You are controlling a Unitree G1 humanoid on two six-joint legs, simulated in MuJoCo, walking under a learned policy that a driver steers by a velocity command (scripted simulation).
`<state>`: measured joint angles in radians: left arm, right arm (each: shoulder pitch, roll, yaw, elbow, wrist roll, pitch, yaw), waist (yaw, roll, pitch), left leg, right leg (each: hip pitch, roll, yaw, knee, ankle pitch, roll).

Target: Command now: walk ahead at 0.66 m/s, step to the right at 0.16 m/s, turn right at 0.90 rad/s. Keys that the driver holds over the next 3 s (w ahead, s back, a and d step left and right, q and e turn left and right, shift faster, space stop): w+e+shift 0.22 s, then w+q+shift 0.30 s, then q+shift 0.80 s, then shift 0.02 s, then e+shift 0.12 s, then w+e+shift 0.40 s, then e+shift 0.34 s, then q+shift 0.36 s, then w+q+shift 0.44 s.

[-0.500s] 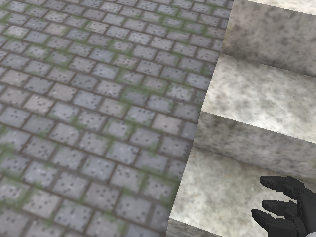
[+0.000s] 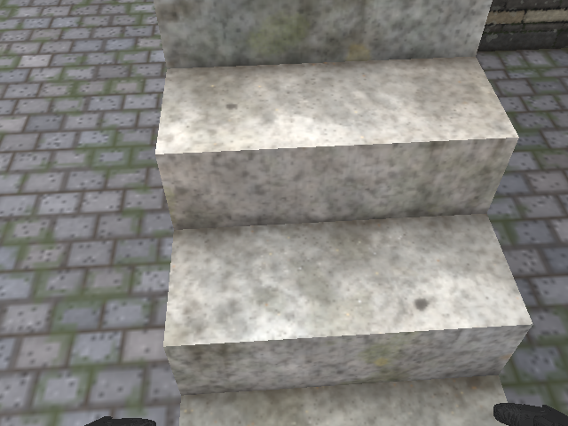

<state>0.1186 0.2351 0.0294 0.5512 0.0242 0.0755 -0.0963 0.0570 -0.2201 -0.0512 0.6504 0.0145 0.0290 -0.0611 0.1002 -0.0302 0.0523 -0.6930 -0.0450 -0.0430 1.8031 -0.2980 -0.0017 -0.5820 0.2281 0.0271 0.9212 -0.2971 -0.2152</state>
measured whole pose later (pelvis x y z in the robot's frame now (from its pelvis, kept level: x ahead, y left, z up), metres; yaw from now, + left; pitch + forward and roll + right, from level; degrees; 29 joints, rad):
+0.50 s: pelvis +0.08 -0.09 +0.02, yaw -10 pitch +3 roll +3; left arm 0.27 0.16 -0.05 0.55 -0.01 -0.03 0.03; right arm 0.18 -0.22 -0.01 0.65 0.05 -0.02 0.03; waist 0.01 0.07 -0.06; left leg -0.78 -0.17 -0.02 1.91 -0.43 0.02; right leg -0.38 0.04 0.01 0.88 -0.55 -0.07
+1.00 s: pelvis +0.21 -0.15 +0.15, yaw +14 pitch -1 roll +3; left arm 0.04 0.19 -0.02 0.48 -0.01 -0.01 -0.02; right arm 0.22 -0.18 -0.01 0.70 0.01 0.02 0.02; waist 0.00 0.04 0.02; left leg -0.59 -0.17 0.04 1.12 -0.83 0.17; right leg -0.79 0.14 0.16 1.91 -0.32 0.04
